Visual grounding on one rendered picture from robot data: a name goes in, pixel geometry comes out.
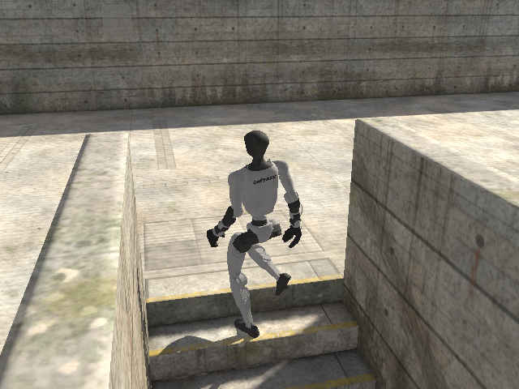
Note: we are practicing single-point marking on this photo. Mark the stairs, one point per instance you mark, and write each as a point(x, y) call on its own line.
point(307, 340)

